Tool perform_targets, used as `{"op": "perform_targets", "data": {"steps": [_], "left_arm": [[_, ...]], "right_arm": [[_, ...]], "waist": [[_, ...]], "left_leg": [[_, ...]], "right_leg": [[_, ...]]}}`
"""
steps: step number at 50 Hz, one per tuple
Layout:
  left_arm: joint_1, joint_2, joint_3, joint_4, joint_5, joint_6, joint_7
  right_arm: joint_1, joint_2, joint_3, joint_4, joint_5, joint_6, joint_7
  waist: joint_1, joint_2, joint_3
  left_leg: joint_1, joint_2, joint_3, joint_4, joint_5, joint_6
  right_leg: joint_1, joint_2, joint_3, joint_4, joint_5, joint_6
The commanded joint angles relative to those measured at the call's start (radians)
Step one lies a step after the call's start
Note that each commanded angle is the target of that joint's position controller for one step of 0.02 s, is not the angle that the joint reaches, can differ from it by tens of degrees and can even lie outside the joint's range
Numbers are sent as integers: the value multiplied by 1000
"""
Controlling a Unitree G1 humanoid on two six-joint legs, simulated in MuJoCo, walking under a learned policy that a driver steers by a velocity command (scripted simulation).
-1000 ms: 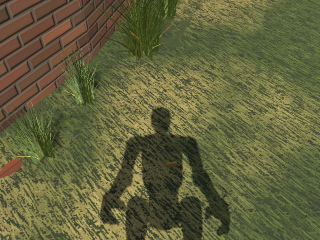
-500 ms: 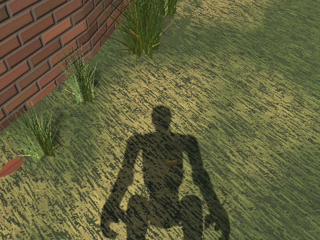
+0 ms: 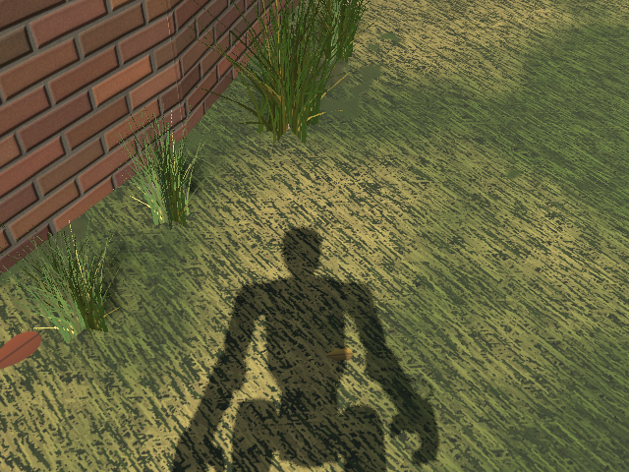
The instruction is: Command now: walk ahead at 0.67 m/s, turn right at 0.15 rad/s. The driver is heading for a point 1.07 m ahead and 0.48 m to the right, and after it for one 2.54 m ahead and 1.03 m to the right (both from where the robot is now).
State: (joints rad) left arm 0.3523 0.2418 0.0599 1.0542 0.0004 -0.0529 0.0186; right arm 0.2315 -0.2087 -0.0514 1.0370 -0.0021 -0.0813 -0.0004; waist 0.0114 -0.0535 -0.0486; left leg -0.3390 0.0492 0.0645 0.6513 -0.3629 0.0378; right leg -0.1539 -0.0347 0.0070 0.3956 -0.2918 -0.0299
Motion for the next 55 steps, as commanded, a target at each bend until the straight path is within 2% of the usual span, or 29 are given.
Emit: {"op": "perform_targets", "data": {"steps": [1,2,3,4,6,10,16,18,20,23,25,26,27,28,30,34,37,39,40,42,44,45,46,47,48,50,51,53,55], "left_arm": [[-146,115,30,-85,38,12,-9],[-225,29,8,-132,38,3,-15],[-275,-66,-16,-207,29,-12,-16],[-253,-38,-16,-234,26,-12,-33],[-224,34,2,-216,30,-14,-63],[-214,22,11,-204,28,28,-88],[-437,9,0,-293,22,44,-102],[-491,2,-10,-325,26,40,-109],[-479,6,-15,-341,20,38,-104],[-219,84,8,-294,12,39,-82],[151,180,63,-192,11,31,-55],[76,227,87,-186,0,34,-41],[-1,319,95,-217,44,45,-47],[55,303,97,-215,39,48,-36],[25,222,79,-191,33,27,-18],[-30,157,41,-221,-6,-25,-7],[16,196,47,-226,-4,-30,-6],[61,200,54,-218,-7,-11,-14],[91,99,33,-236,-77,-7,2],[75,183,46,-239,-61,5,15],[10,201,56,-272,-44,9,26],[-31,179,52,-292,-38,10,27],[-8,57,15,-325,-9,20,28],[234,21,-3,-346,-12,23,17],[298,115,2,-329,-32,41,2],[52,187,25,-375,-26,75,6],[12,187,30,-393,-19,84,13],[15,124,14,-416,-21,87,10],[7,76,-5,-416,-14,71,15]], "right_arm": [[252,-33,-20,30,-31,20,12],[400,-94,-32,53,-49,4,-1],[383,-176,-30,23,-62,-3,-9],[283,-199,-35,-2,-60,2,-16],[102,-149,-23,-64,-30,-20,-8],[176,-83,-8,-40,-29,-51,-12],[283,-54,1,-19,-36,-59,-18],[294,-66,1,-14,-31,-56,-29],[269,-106,-2,-21,-30,-50,-38],[253,-209,-30,-44,-31,-11,-59],[163,-243,-49,-91,-35,7,-35],[105,-150,-31,-135,-37,-1,-13],[83,-76,-14,-260,-16,-26,3],[-40,-131,-12,-302,-22,-55,3],[-38,-128,-3,-301,-30,-69,2],[-23,-105,12,-316,-78,4,16],[-196,-91,33,-409,-59,7,23],[-246,-79,47,-435,-46,1,22],[-410,-63,31,-507,10,-49,3],[-383,-124,4,-531,28,-73,-12],[-213,-210,-37,-503,24,-76,-32],[-37,-225,-48,-468,5,-71,-37],[121,-239,-37,-434,-23,-58,-33],[138,-238,-22,-432,-69,-53,-14],[35,-228,-32,-450,-41,-44,-2],[-142,-101,4,-493,-25,-7,-12],[-160,-105,14,-483,-24,-1,-12],[-163,-144,2,-442,-32,-3,-6],[-152,-156,-7,-409,-29,-9,5]], "waist": [[-162,80,118],[-233,300,75],[-185,373,78],[-108,291,94],[-27,115,127],[-21,115,135],[-61,116,235],[-60,111,253],[-24,131,214],[120,215,49],[278,199,-106],[209,-8,-46],[78,-141,-98],[127,32,-106],[40,167,33],[-57,149,113],[-24,103,169],[24,34,115],[77,98,94],[44,-19,36],[-48,-95,-77],[-141,-119,-180],[-153,5,-341],[-34,358,-517],[-9,310,-557],[-15,92,-222],[6,75,-117],[42,118,-14],[45,131,-49]], "left_leg": [[458,-104,125,-207,65,-26],[582,114,-171,-328,-150,-17],[516,345,-592,-510,-492,23],[407,449,-774,-578,-672,106],[313,346,-494,-547,-414,69],[296,222,-113,-565,-43,2],[371,180,130,-612,246,-11],[424,181,192,-605,429,-16],[446,184,264,-512,953,-32],[525,231,268,-125,1554,-25],[302,238,211,405,1317,23],[-31,65,185,725,349,2],[-472,-91,21,988,-111,-63],[-548,-40,-122,963,-12,-43],[-492,39,-140,803,41,-30],[-342,101,-115,622,13,-106],[-268,54,-31,350,171,-131],[-157,-26,1,135,346,-97],[-106,-116,-46,-34,382,-101],[25,-172,-69,-218,487,-92],[213,-154,-85,-258,636,-71],[400,-100,-97,-265,775,-43],[675,157,-299,-92,1070,37],[856,465,-734,-78,1364,260],[795,497,-876,-147,855,323],[424,299,-558,-265,456,237],[249,248,-483,-303,460,222],[27,181,-338,-357,547,211],[3,148,-225,-347,774,217]], "right_leg": [[-482,-56,92,43,-358,-150],[-642,51,-1,445,-256,-115],[-813,103,56,707,-188,-105],[-869,12,120,829,-71,-119],[-813,-56,130,844,114,-80],[-760,-56,41,886,227,-45],[-784,-39,-96,644,286,-74],[-736,-30,-158,506,267,-96],[-560,35,-238,387,230,-147],[-273,142,-279,365,101,-210],[177,157,-153,241,-12,-266],[304,20,120,175,-158,-303],[543,-168,684,6,-184,-468],[524,-195,751,-120,-178,-435],[293,-150,602,-170,-36,-362],[-44,-24,395,-179,230,-325],[-177,45,284,-131,758,-266],[-158,104,233,-57,876,-188],[-181,120,315,-31,679,-132],[-107,96,391,4,614,-84],[-50,116,372,211,676,-21],[-62,152,333,424,656,24],[-203,199,257,758,-41,64],[-378,279,279,1096,-531,82],[-454,150,299,1243,-369,90],[-505,70,141,1165,-218,106],[-472,55,126,1126,-190,104],[-376,31,105,955,-188,86],[-298,27,69,725,-187,85]]}}
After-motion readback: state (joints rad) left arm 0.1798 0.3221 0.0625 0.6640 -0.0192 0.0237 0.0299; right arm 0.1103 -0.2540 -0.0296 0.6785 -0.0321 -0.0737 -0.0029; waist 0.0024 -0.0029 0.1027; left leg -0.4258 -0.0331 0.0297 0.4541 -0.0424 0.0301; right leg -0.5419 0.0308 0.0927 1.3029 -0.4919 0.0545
